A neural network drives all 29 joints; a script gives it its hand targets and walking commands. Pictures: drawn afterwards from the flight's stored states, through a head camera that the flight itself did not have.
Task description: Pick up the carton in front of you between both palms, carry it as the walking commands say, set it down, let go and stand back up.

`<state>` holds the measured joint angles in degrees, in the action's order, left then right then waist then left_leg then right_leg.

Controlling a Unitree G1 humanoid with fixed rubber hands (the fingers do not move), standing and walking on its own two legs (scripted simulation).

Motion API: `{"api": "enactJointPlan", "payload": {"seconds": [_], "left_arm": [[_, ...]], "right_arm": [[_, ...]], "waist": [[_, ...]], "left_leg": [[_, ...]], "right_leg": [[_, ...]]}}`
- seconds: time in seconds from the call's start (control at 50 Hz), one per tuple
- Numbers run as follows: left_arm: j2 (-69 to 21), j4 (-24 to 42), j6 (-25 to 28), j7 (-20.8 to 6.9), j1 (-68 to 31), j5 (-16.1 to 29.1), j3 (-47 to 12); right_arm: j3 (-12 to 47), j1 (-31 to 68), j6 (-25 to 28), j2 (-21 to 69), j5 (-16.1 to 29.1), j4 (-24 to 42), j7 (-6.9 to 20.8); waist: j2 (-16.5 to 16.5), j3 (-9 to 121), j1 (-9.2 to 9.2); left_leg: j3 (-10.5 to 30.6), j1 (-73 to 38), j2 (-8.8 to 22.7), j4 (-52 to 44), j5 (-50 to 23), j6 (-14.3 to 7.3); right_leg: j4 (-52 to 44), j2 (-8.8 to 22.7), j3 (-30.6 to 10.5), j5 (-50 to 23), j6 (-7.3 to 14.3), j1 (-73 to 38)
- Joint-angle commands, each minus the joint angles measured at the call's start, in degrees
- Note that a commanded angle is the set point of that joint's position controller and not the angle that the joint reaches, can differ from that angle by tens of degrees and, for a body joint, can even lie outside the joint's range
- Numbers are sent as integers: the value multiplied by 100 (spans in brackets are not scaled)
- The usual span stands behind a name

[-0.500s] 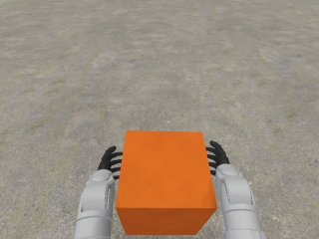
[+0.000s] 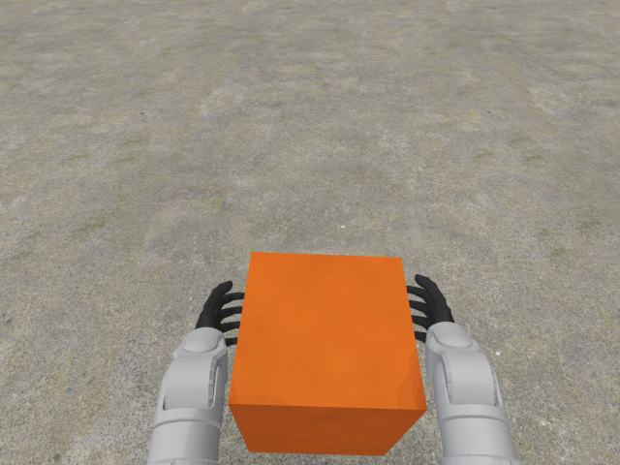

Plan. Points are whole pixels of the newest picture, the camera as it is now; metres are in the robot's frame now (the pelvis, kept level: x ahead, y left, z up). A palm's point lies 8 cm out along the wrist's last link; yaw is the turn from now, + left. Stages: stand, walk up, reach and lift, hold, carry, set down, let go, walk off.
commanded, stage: hold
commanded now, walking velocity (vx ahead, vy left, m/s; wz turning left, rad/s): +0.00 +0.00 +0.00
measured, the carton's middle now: (321, 359) +0.29 -0.01 -0.05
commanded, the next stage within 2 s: set down in 0.86 s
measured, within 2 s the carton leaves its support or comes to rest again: neither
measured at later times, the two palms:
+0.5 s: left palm (205, 360) +0.25 +0.13 +0.05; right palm (437, 315) +0.29 -0.17 +0.05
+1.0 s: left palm (206, 346) +0.27 +0.13 +0.05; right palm (429, 301) +0.32 -0.16 +0.05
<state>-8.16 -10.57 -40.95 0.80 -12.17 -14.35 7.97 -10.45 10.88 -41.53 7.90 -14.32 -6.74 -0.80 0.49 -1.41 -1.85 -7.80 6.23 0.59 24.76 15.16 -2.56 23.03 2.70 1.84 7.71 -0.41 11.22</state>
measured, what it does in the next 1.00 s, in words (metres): shifts its weight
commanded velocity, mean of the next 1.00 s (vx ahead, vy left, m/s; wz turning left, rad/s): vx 0.00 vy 0.00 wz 0.00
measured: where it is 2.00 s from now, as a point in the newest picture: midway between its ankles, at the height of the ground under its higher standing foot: outside the picture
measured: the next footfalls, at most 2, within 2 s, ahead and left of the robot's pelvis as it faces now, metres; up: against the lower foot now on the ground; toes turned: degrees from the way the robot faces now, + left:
none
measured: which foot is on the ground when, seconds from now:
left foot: down 0.00-1.00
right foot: down 0.00-1.00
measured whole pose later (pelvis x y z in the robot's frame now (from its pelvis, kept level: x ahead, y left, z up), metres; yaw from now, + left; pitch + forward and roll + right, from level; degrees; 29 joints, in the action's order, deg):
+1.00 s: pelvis +0.00 -0.06 +0.00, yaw +9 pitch -8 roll +0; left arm -9.4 -18.2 -40.6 -0.9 -17.8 -17.8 14.9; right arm -16.1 18.7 -40.9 9.7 -18.8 -16.8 1.4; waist 1.3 -2.6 -0.7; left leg 3.1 1.8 0.7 22.1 12.3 1.2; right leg 21.7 -0.6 1.7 9.7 1.1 4.1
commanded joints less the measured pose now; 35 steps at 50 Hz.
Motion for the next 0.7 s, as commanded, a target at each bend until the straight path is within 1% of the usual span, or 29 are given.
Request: {"api": "enactJointPlan", "payload": {"seconds": [0.0, 0.02, 0.04, 0.06, 0.08, 0.12, 0.18, 0.24, 0.36, 0.42, 0.54, 0.68], "left_arm": [[-4911, 428, 384, -977, -2058, 1058, -2427], [-4922, 474, 391, -1008, -2249, 1090, -2536], [-5021, 523, 388, -1048, -2429, 1182, -2644], [-5095, 585, 379, -1098, -2590, 1301, -2791], [-5077, 592, 350, -1136, -2622, 1308, -2824], [-5141, 501, 306, -1238, -2910, 1367, -2871], [-5221, 303, 256, -1391, -3150, 1466, -2868], [-5275, 41, 219, -1491, -3253, 1433, -2703], [-5361, -327, 212, -1576, -3349, 1246, -2301], [-5384, -429, 228, -1605, -3405, 1181, -2177], [-5388, -543, 269, -1657, -3553, 1130, -2056], [-5356, -568, 285, -1674, -3614, 1130, -2014]], "right_arm": [[3195, 2453, 247, 4835, 1440, 356, 1434], [3204, 2409, 271, 4932, 1413, 287, 1444], [3167, 2401, 284, 4996, 1389, 213, 1427], [3102, 2347, 287, 5032, 1332, 134, 1403], [3005, 2320, 283, 5039, 1287, 85, 1412], [2869, 2373, 277, 5124, 1209, -168, 1410], [2604, 2395, 252, 5210, 1056, -543, 1406], [2507, 2576, 204, 5333, 1002, -751, 1446], [2553, 3068, 128, 5556, 1063, -891, 1611], [2572, 3226, 120, 5611, 1090, -938, 1680], [2502, 3329, 116, 5637, 1084, -1075, 1731], [2380, 3268, 115, 5617, 1034, -1169, 1685]], "waist": [[172, 1647, 408], [118, 1533, 293], [128, 1581, 241], [154, 1575, 144], [178, 1437, 109], [234, 1301, 7], [158, 1081, -113], [74, 980, -84], [-76, 972, 155], [-129, 1006, 218], [-211, 1015, 217], [-251, 1045, 178]], "left_leg": [[1413, -1103, -317, -539, -2563, 134], [1401, -1039, -312, -557, -2490, 155], [1397, -983, -294, -563, -2502, 195], [1394, -882, -286, -595, -2309, 228], [1389, -1137, -282, -621, -2128, 232], [1357, -843, -283, -689, -1547, 268], [1391, -363, -293, -725, -983, 258], [1383, -22, -333, -765, -563, 211], [1301, 358, -434, -804, -60, 75], [1249, 368, -482, -788, 53, 24], [1184, 308, -526, -720, 98, -25], [1183, 291, -529, -676, -68, -12]], "right_leg": [[-67, -805, -613, -1420, 79, -820], [-94, -865, -568, -1212, 36, -774], [-118, -892, -561, -1100, 55, -873], [-147, -908, -558, -938, 95, -962], [-161, -896, -550, -775, 87, -603], [-203, -898, -520, -374, 125, -691], [-240, -881, -522, -110, 175, -898], [-280, -840, -517, 30, 167, -1094], [-357, -707, -539, 310, 89, -1387], [-420, -634, -572, 465, 58, -1413], [-579, -501, -691, 710, 17, -1396], [-635, -433, -780, 505, -7, -1495]]}}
